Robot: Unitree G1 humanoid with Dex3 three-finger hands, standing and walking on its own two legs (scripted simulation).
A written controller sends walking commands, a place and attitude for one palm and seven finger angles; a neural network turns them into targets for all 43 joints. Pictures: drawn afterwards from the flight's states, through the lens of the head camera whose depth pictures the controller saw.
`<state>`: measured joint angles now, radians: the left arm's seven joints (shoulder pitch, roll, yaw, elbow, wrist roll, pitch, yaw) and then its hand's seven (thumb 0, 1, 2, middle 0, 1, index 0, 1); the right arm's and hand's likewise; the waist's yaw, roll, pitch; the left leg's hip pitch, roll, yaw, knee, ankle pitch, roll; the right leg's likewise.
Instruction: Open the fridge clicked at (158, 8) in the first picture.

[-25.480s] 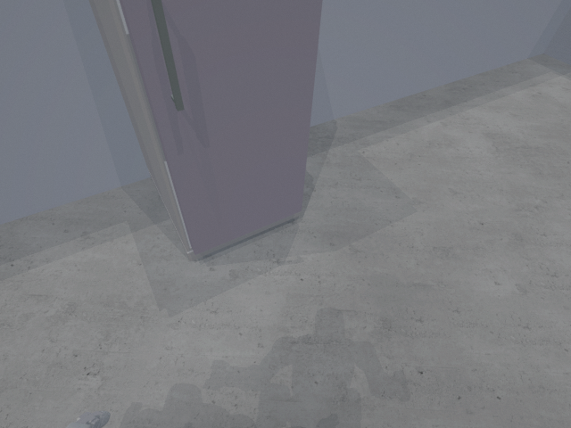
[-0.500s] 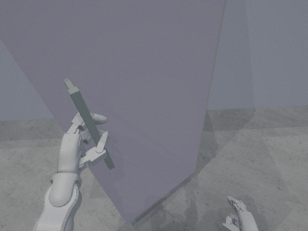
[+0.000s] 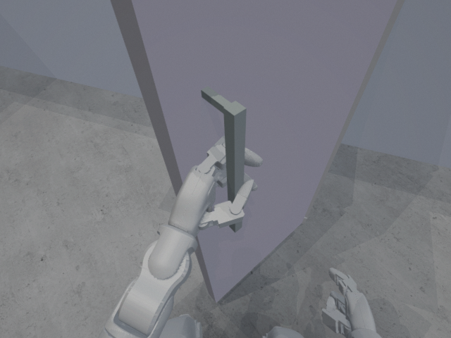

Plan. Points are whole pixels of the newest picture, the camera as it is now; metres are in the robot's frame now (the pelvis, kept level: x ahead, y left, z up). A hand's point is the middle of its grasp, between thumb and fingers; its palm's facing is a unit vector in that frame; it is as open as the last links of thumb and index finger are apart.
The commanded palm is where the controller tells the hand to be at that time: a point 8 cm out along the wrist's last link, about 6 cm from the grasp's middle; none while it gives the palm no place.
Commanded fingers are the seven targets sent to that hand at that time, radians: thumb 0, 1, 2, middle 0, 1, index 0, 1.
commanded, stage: walk backward, drawing the door open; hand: left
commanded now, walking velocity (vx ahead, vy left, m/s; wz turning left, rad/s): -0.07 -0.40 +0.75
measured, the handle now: (226, 176) +0.32 +0.00 +0.15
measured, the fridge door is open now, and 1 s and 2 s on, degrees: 61 86 80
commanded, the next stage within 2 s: stop walking and hold the door back in 0.68 s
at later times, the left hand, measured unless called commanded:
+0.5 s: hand (329, 256) +0.20 -0.12 +0.14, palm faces -0.16 -0.97 -0.15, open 6.2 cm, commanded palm +0.18 -0.08 +0.15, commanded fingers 0.00 0.90 0.90 -0.45 -1.40 -0.45 -1.40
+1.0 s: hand (405, 271) +0.18 -0.21 +0.14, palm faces +0.21 -0.95 -0.21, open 5.9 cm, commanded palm +0.16 -0.12 +0.13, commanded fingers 0.00 0.90 0.90 -0.45 -1.40 -0.45 -1.40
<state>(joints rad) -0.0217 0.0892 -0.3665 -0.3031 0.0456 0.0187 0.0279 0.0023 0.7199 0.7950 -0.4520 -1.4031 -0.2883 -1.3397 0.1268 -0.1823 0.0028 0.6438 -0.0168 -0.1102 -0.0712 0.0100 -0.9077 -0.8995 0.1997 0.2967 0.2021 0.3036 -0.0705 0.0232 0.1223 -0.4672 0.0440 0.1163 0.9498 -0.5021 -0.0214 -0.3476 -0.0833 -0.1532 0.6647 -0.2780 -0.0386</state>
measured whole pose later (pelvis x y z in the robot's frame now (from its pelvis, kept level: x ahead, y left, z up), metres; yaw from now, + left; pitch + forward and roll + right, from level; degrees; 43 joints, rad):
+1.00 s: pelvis -0.08 -0.37 -0.01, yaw +41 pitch -4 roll +3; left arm -0.34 0.06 -0.42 0.02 -0.03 -0.04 -0.01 -0.06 0.67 0.84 -0.51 -1.40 -0.34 -1.37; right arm 0.04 -0.21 0.01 0.66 0.00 0.03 -0.05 0.01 -0.91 -0.90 0.20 0.30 0.20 0.30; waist 0.00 0.04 0.15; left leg -0.47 0.01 -0.01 0.98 -0.43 0.00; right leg -0.40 -0.07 -0.05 0.74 -0.27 -0.01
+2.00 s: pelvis -0.15 -0.40 +0.00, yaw +37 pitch -1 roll +2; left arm -0.91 0.03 -0.04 1.05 -0.05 -0.12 -0.06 0.02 0.63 0.78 -0.50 -1.40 -0.44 -1.40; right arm 0.29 -0.24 -0.01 0.72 0.01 -0.16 0.00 0.01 -0.91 -0.90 0.20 0.30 0.20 0.30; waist -0.09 -0.05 -0.03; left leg -0.32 -0.01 0.17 0.62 -0.29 0.04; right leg -0.39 -0.09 0.06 0.70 -0.31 0.04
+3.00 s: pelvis -0.11 -0.41 +0.00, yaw +39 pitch +6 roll +1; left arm -0.69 0.28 0.05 0.87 -0.13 -0.26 -0.35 -0.01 -0.54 0.20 -0.26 -1.15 -0.23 -1.14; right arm 0.32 -0.28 0.01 0.64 0.04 -0.09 0.00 0.01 -0.91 -0.90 0.20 0.30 0.20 0.30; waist -0.09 -0.01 -0.05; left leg -0.43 0.04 0.10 0.62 -0.29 0.00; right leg -0.45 -0.04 -0.02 0.66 -0.31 0.01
